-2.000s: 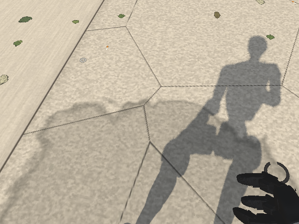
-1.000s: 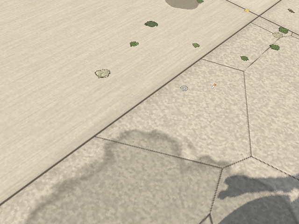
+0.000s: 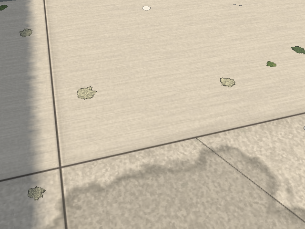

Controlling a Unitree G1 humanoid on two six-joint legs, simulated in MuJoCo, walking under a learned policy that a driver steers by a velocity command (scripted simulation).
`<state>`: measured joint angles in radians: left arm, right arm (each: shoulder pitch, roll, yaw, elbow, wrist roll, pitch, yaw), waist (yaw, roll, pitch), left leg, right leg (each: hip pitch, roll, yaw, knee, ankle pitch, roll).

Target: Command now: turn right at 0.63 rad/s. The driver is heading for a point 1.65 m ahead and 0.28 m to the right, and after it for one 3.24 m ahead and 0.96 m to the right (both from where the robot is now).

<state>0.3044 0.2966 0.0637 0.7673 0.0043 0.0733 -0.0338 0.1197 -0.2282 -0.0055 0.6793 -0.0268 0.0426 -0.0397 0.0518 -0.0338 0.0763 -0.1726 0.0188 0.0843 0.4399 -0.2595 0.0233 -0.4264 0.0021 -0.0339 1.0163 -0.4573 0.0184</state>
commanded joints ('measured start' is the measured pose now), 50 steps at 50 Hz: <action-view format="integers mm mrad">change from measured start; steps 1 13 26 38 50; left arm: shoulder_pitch -65 89 -30 -154 -144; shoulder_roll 68 256 131 108 72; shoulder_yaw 22 85 28 -5 -22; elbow -102 -143 -156 -168 -146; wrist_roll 1 -1 18 24 -9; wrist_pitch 1 -31 -31 -42 -111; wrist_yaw -12 11 36 79 38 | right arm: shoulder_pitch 29 -49 48 238 18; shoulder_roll -152 -146 -153 -295 -264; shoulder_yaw -47 -56 -49 -93 -130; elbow -44 -110 -17 38 -31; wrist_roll -4 -1 7 20 11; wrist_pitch -13 -5 1 -35 -31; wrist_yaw -10 21 24 58 76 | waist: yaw -68 32 -5 -95 -7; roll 193 -113 -80 253 151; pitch -70 -103 -133 -93 -77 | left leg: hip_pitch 109 -537 -353 113 -248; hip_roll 261 11 6 324 -2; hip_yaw -84 -137 -112 -733 -584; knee -98 734 455 -120 -147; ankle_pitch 421 -343 -66 655 -257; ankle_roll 161 -76 -73 300 143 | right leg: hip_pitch -77 392 310 -91 290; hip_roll -31 -324 -148 130 89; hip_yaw -9 542 379 84 60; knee -43 -700 -672 -64 -577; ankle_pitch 17 528 562 -182 136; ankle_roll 18 -341 -232 -38 10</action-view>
